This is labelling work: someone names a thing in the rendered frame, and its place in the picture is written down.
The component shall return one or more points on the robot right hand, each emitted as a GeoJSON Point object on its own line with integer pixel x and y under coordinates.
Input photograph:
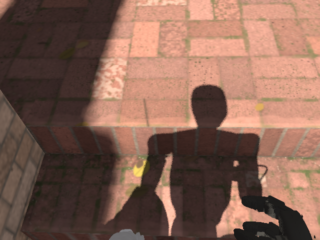
{"type": "Point", "coordinates": [291, 223]}

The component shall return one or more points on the left robot shin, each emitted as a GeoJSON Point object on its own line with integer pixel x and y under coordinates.
{"type": "Point", "coordinates": [126, 230]}

